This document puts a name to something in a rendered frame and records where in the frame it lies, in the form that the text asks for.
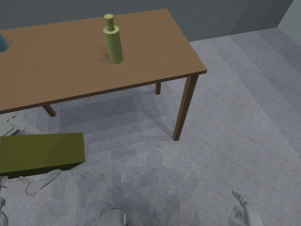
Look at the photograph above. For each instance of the left robot hand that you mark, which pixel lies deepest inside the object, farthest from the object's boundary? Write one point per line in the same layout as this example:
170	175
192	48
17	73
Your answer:
10	125

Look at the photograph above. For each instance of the left robot thigh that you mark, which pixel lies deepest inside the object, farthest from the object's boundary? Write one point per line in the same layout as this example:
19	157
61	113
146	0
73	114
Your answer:
112	217

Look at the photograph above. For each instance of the table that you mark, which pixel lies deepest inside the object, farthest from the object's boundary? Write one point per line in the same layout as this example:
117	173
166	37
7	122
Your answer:
48	64

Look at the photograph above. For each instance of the sponge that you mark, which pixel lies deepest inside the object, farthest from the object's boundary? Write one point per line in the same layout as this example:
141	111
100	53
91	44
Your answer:
28	155

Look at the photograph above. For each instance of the right robot hand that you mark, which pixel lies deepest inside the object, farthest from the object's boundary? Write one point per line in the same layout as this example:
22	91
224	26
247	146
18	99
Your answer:
250	216

